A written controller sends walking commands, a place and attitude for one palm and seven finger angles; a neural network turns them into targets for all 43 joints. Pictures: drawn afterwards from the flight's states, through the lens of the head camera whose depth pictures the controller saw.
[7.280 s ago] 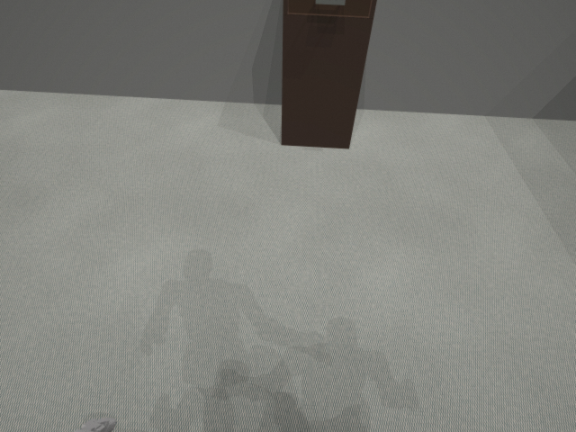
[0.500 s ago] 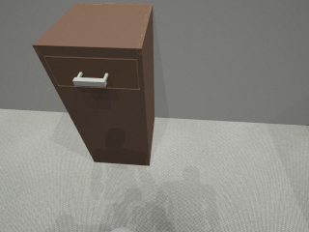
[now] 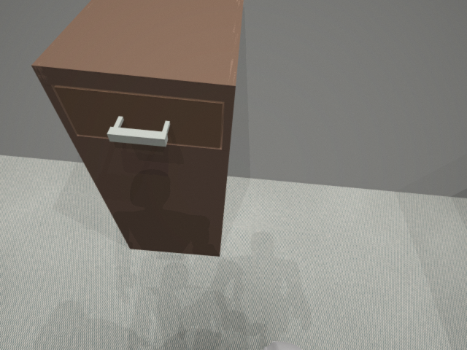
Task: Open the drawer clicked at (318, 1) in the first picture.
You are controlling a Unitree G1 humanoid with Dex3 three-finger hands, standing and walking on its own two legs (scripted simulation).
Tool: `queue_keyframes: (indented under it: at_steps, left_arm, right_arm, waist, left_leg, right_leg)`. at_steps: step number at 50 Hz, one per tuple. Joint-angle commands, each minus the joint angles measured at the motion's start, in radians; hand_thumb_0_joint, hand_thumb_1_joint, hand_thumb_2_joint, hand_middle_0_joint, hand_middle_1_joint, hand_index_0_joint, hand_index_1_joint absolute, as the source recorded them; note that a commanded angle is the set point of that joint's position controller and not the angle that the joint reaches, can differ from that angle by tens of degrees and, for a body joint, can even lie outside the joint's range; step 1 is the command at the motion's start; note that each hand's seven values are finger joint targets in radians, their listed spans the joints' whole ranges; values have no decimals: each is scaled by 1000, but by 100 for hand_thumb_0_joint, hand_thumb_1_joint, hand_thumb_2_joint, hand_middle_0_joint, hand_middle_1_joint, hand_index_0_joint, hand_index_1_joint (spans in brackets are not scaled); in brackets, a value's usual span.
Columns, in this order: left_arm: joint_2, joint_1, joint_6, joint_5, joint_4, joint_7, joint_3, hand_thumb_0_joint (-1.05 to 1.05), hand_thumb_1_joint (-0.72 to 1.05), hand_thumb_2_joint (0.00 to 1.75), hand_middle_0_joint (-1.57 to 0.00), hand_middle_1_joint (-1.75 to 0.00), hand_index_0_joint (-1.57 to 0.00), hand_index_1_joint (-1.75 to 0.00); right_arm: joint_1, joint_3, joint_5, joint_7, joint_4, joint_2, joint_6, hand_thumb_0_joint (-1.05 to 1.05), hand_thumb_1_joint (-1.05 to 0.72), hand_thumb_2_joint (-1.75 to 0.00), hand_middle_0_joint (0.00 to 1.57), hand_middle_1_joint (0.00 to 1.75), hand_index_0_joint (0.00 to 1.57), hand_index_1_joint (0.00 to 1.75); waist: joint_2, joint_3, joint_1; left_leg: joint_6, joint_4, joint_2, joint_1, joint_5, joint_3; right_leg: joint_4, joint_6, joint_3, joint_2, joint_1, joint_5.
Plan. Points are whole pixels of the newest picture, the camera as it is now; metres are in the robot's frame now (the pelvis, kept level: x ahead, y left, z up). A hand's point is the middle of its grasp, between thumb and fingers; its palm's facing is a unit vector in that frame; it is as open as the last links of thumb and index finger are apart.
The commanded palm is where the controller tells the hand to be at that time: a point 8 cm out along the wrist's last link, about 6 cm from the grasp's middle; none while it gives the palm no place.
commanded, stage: come to a stop and stand still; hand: left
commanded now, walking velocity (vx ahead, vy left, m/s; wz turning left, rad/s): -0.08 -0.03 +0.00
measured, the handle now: (140, 129) +0.54 +0.25 +0.01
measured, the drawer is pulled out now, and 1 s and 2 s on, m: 0.00 0.00 0.00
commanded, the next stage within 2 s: look again from close up in 0.72 s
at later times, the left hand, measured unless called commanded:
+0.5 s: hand out of the picture +0.04 +0.10 -0.18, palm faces +0.06 -0.98 -0.20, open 7.2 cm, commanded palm none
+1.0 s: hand out of the picture -0.02 +0.11 -0.18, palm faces +0.07 -0.98 -0.21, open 7.4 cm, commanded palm none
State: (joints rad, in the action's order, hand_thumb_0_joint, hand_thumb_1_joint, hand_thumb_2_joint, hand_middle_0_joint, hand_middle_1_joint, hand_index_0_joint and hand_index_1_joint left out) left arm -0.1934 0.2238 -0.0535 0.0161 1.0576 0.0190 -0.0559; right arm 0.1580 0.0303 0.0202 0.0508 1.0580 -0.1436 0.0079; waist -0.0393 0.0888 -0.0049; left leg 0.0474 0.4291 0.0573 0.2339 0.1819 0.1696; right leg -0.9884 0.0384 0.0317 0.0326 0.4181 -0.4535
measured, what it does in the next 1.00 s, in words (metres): steps on the spot: right foot, then left foot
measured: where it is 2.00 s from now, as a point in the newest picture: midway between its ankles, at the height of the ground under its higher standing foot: outside the picture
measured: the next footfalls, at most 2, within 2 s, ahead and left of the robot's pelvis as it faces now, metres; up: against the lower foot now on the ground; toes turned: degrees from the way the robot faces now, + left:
right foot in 0.22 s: +0.02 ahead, -0.17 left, +0.00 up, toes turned -4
left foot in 0.46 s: +0.00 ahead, +0.06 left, +0.00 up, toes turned +4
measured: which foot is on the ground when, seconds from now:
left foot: down 0.00-0.24, up 0.26-0.44, down 0.46-1.00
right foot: up 0.00-0.20, down 0.22-1.00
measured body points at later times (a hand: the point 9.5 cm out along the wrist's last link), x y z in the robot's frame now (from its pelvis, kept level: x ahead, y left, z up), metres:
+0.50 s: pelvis -0.02 -0.08 -0.01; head -0.01 -0.08 +0.44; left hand +0.03 +0.15 -0.16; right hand -0.01 -0.30 -0.17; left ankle -0.04 +0.06 -0.75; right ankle -0.02 -0.17 -0.74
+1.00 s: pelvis -0.02 -0.08 -0.01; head -0.02 -0.08 +0.44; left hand -0.02 +0.16 -0.16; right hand -0.01 -0.32 -0.16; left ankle -0.04 +0.06 -0.74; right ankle -0.02 -0.17 -0.74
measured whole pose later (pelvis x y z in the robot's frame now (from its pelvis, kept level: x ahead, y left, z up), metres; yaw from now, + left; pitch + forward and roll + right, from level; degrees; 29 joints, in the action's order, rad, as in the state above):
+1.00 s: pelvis -0.02 -0.08 -0.01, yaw +2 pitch -1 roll +0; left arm -0.18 0.32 0.01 0.02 1.04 0.02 -0.02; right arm 0.31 0.02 0.03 0.03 1.04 -0.20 0.00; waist 0.01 0.01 0.01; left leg -0.02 0.52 0.05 0.21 0.29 0.02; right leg -0.50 -0.04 0.12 0.00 0.21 -0.27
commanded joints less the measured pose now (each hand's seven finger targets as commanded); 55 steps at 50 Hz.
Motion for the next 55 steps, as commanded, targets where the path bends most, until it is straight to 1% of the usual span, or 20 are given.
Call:
queue_keyframes:
  at_steps: [1,6,8,9,10,11,12,13,16,19,21,23,26,30,40,41,43,46,51,55]
  left_arm:
    - [-58,52,-10,3,-63,6,-19,0,90,90,-20,-30,-20,-30]
    - [-44,34,10,3,-88,6,-5,0,90,90,-20,-30,-20,-30]
    - [-54,92,22,2,-70,7,-5,0,90,90,-20,-30,-20,-30]
    - [-82,111,31,9,-62,9,-8,0,90,90,-20,-30,-20,-30]
    - [-148,85,45,17,-74,15,-11,0,90,90,-20,-30,-20,-30]
    - [-193,28,49,15,-91,16,-11,0,90,90,-20,-30,-20,-30]
    - [-188,21,49,13,-101,16,-11,0,90,90,-20,-30,-20,-30]
    - [-176,-14,51,13,-97,17,-10,0,90,90,-20,-30,-20,-30]
    - [-126,-64,54,8,-96,19,-1,0,90,90,-20,-30,-20,-30]
    - [-121,-18,57,3,-69,19,1,0,90,90,-20,-30,-20,-30]
    - [-102,-13,57,-5,-48,19,4,0,90,90,-20,-30,-20,-30]
    - [-66,17,56,-14,-38,15,14,0,90,90,-20,-30,-20,-30]
    - [-71,25,53,-15,-5,14,16,0,90,90,-20,-30,-20,-30]
    - [-72,39,62,-14,25,11,25,0,90,90,-20,-30,-20,-30]
    - [-50,93,68,-11,59,13,33,0,90,90,-20,-30,-20,-30]
    - [-218,80,81,9,-48,14,29,0,90,90,-20,-30,-20,-30]
    - [-177,96,92,4,-68,17,6,0,90,90,-20,-30,-20,-30]
    - [-163,85,83,6,-92,17,-4,0,90,90,-20,-30,-20,-30]
    - [-172,71,85,-2,-100,15,1,0,90,90,-20,-30,-20,-30]
    - [-200,43,80,-4,-101,10,5,0,90,90,-20,-30,-20,-30]
  right_arm:
    - [50,53,0,4,-45,-192,0,0,-90,-90,20,30,20,30]
    - [38,66,8,-18,-53,-203,7,0,-90,-90,20,30,20,30]
    - [29,68,1,-25,-55,-204,11,0,-90,-90,20,30,20,30]
    - [39,66,-6,-30,-57,-176,12,0,-90,-90,20,30,20,30]
    - [68,56,-14,-35,-71,-112,14,0,-90,-90,20,30,20,30]
    - [46,38,-13,-43,-91,-68,22,0,-90,-90,20,30,20,30]
    - [5,40,-9,-40,-101,-81,38,0,-90,-90,20,30,20,30]
    - [13,39,-6,-39,-93,-86,41,0,-90,-90,20,30,20,30]
    - [89,34,-11,-36,-39,-85,29,0,-90,-90,20,30,20,30]
    - [92,20,-11,-29,-24,-69,19,0,-90,-90,20,30,20,30]
    - [141,12,-10,-24,6,-64,10,0,-90,-90,20,30,20,30]
    - [134,5,-4,-19,18,-101,-10,0,-90,-90,20,30,20,30]
    - [107,0,-8,-16,41,-102,-17,0,-90,-90,20,30,20,30]
    - [130,-4,-9,-16,53,-84,-14,0,-90,-90,20,30,20,30]
    - [185,-13,-7,-15,74,-70,-11,0,-90,-90,20,30,20,30]
    - [154,14,3,-26,-66,-202,-7,0,-90,-90,20,30,20,30]
    - [159,26,9,-12,-80,-190,-33,0,-90,-90,20,30,20,30]
    - [182,24,6,-13,-91,-169,-27,0,-90,-90,20,30,20,30]
    - [147,21,-1,-13,-89,-216,-41,0,-90,-90,20,30,20,30]
    - [93,16,0,-17,-97,-255,-39,0,-90,-90,20,30,20,30]
  waist:
    - [192,-123,9]
    - [244,-119,18]
    - [207,-135,-14]
    - [113,-129,-19]
    - [-94,-113,5]
    - [-194,-62,14]
    - [-195,-67,-13]
    - [-236,-44,4]
    - [-131,-75,34]
    - [-104,-63,14]
    - [-60,-73,26]
    - [81,-70,-1]
    - [179,-82,-16]
    - [77,-55,-3]
    - [16,0,7]
    - [-28,80,41]
    - [-2,-166,18]
    - [-63,-114,28]
    - [90,-73,11]
    - [64,-51,1]
  left_leg:
    - [127,-88,289,-112,-545,-182]
    - [102,-84,265,-62,-315,-198]
    - [57,-33,226,0,-184,-179]
    - [12,33,168,41,-69,-143]
    - [-50,167,67,122,130,-76]
    - [-72,251,4,140,313,-78]
    - [-63,339,4,110,354,-131]
    - [-54,384,2,126,327,-154]
    - [-62,409,-2,105,251,-149]
    - [-71,218,0,50,201,-134]
    - [-68,33,7,-66,59,-143]
    - [-33,-54,93,-93,-134,-232]
    - [-33,-89,95,-17,-90,-231]
    - [-48,-102,63,-40,-7,-191]
    - [-47,-109,45,-58,26,-168]
    - [-46,-38,11,-11,11,-203]
    - [-23,67,5,-17,16,-185]
    - [-13,94,-16,34,52,-162]
    - [-2,26,43,-1,-125,-208]
    - [-7,-3,55,33,-117,-223]
  right_leg:
    - [-36,9,-39,23,30,14]
    - [258,-10,25,18,-98,21]
    - [469,-12,45,12,-230,193]
    - [588,-11,22,35,-280,278]
    - [693,-64,-182,198,-271,338]
    - [739,-136,-253,308,-161,395]
    - [760,-181,-263,306,-81,322]
    - [752,-194,-253,275,-77,313]
    - [685,-185,-135,209,-154,459]
    - [657,-180,-123,194,-188,481]
    - [636,-141,-118,172,-159,384]
    - [610,-71,-73,86,-156,339]
    - [607,-52,-45,67,-279,334]
    - [674,-60,-69,88,-262,298]
    - [726,-61,-93,85,-197,184]
    - [658,-84,-101,69,-163,214]
    - [648,-104,-136,123,-248,242]
    - [678,-128,-145,141,-226,186]
    - [572,-108,-52,84,-228,385]
    - [571,-92,-40,85,-251,392]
